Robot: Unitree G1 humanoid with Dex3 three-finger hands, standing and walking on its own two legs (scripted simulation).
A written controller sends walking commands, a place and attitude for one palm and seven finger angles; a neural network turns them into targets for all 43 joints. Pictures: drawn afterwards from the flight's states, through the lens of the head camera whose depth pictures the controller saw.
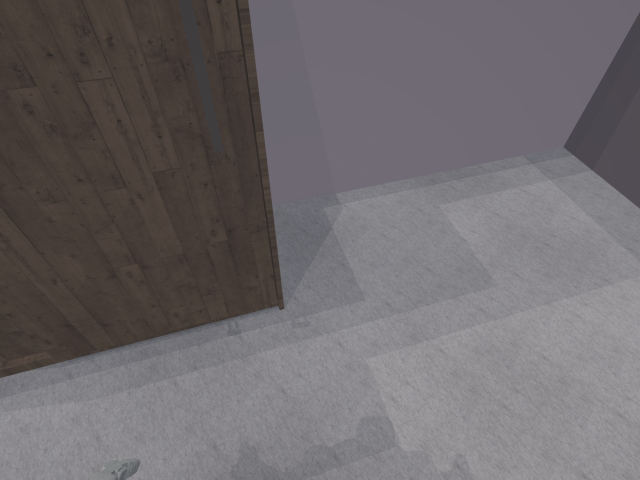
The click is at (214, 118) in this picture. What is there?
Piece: wardrobe's sliding door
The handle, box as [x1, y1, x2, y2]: [178, 0, 223, 153]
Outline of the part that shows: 178,0 214,153 223,151 191,0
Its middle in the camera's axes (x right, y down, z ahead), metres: -0.22 -0.30 +0.71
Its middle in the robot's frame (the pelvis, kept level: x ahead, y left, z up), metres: +0.74 +0.27 +0.15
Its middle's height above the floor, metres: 0.91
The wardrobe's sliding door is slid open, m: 0.00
